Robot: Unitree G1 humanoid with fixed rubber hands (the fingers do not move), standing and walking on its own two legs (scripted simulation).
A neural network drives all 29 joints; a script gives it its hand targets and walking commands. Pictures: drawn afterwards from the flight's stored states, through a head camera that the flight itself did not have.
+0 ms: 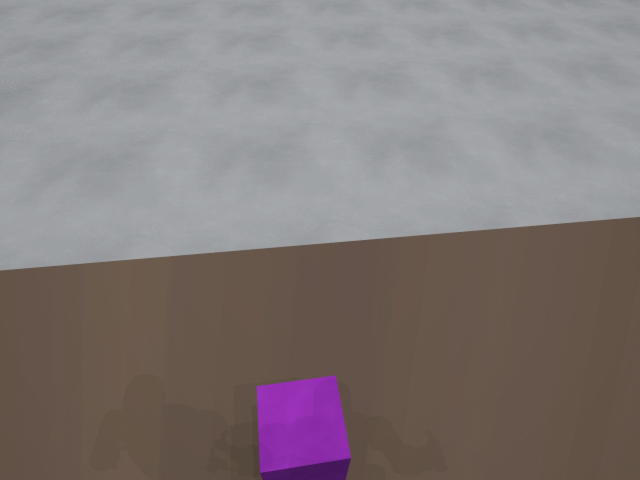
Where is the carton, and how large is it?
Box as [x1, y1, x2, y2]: [257, 375, 350, 479]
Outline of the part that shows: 335,375 257,386 260,473 263,479 345,478 350,460 350,455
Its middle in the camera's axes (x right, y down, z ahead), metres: -0.04 +0.54 +1.05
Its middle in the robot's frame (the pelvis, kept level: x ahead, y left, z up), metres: +0.39 +0.04 -0.66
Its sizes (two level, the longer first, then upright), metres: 0.210 0.200 0.250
